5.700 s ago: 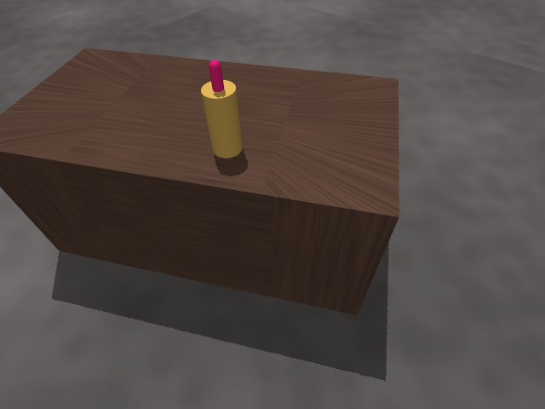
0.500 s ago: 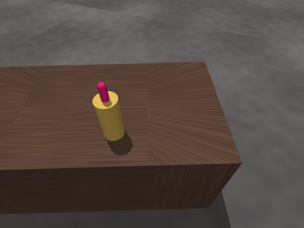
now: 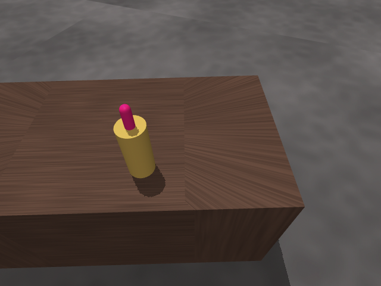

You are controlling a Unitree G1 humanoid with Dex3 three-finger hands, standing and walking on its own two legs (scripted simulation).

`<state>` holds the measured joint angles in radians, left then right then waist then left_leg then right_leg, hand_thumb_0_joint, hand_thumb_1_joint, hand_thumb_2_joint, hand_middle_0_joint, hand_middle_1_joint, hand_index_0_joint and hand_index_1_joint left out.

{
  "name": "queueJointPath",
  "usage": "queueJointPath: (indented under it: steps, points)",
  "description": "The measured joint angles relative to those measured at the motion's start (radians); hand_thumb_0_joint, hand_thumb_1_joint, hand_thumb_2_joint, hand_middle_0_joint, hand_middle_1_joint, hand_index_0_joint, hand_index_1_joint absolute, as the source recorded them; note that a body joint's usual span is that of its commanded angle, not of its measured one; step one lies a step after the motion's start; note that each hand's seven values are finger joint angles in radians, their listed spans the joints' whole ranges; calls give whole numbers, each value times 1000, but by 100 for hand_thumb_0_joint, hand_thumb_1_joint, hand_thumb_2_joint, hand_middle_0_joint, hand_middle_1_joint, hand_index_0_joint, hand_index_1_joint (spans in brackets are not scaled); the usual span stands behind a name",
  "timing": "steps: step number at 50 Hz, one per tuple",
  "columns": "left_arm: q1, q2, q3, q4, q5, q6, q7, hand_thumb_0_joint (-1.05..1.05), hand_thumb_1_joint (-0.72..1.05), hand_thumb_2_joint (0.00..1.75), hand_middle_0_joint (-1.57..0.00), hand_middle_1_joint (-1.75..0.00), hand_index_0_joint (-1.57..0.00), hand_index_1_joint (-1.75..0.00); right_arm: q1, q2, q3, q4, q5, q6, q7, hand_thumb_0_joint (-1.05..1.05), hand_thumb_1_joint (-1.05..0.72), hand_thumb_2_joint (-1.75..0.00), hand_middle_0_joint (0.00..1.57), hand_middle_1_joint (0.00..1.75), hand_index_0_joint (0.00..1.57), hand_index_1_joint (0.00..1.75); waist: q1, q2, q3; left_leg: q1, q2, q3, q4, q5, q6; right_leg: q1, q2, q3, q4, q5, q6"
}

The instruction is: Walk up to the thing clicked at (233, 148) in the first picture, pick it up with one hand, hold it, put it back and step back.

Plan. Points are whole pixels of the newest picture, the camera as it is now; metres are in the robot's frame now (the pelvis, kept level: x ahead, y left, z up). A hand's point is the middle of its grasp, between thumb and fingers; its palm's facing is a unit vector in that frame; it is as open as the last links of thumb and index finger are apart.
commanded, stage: stand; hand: left
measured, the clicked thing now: (134, 140) +0.51 +0.19 -0.05
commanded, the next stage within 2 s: rise first in 0.40 s
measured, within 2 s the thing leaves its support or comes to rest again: neither
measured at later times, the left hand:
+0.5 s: hand out of the picture +0.07 +0.25 -0.16, palm faces -0.02 -0.94 -0.35, open 7.4 cm
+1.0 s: hand (91, 275) +0.18 +0.24 -0.11, palm faces +0.18 -0.92 -0.34, open 15.6 cm
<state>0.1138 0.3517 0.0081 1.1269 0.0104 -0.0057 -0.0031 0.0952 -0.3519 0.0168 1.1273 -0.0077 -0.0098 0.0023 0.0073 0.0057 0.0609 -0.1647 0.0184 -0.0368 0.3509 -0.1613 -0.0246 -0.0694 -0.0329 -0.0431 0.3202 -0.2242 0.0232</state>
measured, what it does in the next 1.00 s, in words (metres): stands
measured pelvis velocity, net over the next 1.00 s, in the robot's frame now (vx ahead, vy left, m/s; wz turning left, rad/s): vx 0.00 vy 0.00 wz -0.05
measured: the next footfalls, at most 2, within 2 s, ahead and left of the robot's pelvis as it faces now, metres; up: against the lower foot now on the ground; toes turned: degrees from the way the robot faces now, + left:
none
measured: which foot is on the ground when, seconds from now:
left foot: down 0.00-1.00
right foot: down 0.00-1.00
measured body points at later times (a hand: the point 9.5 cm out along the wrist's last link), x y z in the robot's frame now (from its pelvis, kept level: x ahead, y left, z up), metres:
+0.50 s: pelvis +0.00 +0.00 +0.00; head +0.02 +0.00 +0.45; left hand +0.07 +0.30 -0.13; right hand +0.08 -0.30 -0.13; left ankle +0.02 +0.13 -0.75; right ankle -0.03 -0.13 -0.75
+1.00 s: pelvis +0.00 +0.00 -0.01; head +0.02 +0.00 +0.44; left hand +0.17 +0.29 -0.08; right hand +0.13 -0.28 -0.11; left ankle +0.02 +0.13 -0.75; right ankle -0.03 -0.13 -0.75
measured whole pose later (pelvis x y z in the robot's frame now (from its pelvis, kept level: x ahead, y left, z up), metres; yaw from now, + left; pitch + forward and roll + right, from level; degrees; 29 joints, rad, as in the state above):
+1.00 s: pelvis +0.00 +0.00 -0.01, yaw -3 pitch +2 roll +0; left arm 0.19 0.28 0.14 0.66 -0.04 -0.06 0.08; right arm 0.19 -0.25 -0.09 0.72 0.05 -0.04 -0.07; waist 0.01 0.00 0.01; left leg -0.26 0.03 0.01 0.45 -0.21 -0.03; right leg -0.20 -0.02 0.01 0.45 -0.28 0.02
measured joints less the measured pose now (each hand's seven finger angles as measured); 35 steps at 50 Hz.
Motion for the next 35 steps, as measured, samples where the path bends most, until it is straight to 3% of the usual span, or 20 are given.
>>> queueJointPath:
  steps: [26, 30, 33, 35]
  points:
    - [8, 0, 2, -5, 1, 0, 2, 0, 90, 90, -20, -30, -20, -30, 7, 1, -3, -2, 0, 1, 0, 1, -90, -90, 20, 30, 21, 29, 0, -2, -1, 14, 3, 4, -11, -2, -2, 12, 3, 4, -10, 0, -2]
    - [9, -23, 15, -141, -71, -42, 32, 1, 83, 83, -15, -24, -16, -24, -11, 23, -25, -122, 68, -52, -32, 1, -84, -83, 16, 24, 16, 23, -4, 2, 24, -54, 6, 14, 56, -23, -2, -70, 4, 17, 77, -28, -5]
    - [-33, -43, 58, -217, -89, -65, 52, 1, 71, 71, -12, -18, -12, -18, -60, 50, -65, -168, 80, -69, -54, 1, -71, -70, 12, 18, 13, 17, 1, 3, 31, -102, 11, 23, 90, -29, -2, -126, 8, 27, 118, -34, -5]
    - [-55, -47, 74, -248, -81, -79, 61, 1, 62, 61, -10, -14, -10, -15, -73, 65, -87, -201, 74, -77, -63, 1, -61, -60, 10, 14, 11, 14, 1, 2, 15, -128, 12, 25, 99, -29, -2, -156, 9, 30, 133, -36, -5]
